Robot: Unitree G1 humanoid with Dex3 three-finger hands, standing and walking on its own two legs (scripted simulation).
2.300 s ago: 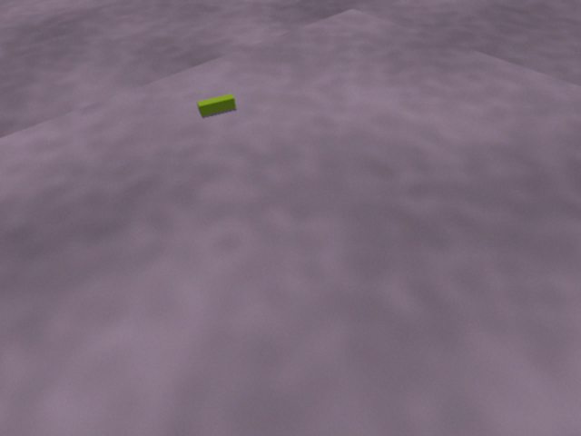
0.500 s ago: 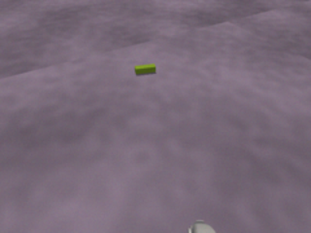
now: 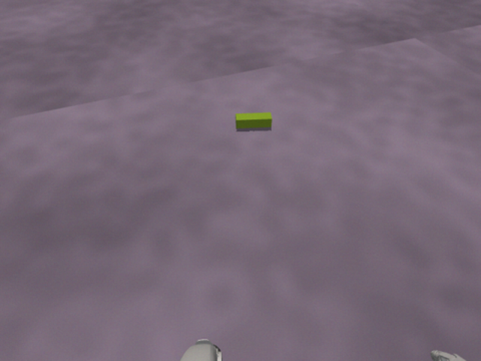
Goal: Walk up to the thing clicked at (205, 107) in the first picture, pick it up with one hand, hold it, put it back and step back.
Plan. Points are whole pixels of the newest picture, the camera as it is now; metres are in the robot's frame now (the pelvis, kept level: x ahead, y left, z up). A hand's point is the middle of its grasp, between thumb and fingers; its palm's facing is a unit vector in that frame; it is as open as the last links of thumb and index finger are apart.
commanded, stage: walk up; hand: left
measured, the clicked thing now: (253, 120) +1.62 +0.04 -0.73
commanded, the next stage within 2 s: none
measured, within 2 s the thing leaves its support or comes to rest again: neither
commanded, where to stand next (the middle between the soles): +1.25 -0.32 m, yaw +5 degrees
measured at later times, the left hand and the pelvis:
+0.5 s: hand (176, 229) +0.42 +0.21 -0.13, palm faces -0.06 -0.93 -0.37, open 7.4 cm; pelvis +0.29 -0.08 -0.02, yaw +0 degrees
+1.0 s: hand (208, 203) +0.53 +0.15 -0.17, palm faces +0.01 -0.95 -0.31, open 7.4 cm; pelvis +0.52 -0.12 -0.02, yaw +1 degrees
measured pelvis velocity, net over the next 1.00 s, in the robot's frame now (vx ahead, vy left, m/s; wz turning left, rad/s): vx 0.52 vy -0.12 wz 0.02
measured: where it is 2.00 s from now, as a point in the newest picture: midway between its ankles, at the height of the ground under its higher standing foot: (314, 209)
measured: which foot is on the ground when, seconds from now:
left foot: up 0.00-0.04, down 0.06-0.52, up 0.54-0.88, down 0.90-1.00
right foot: down 0.00-0.08, up 0.10-0.46, down 0.48-0.92, up 0.94-1.00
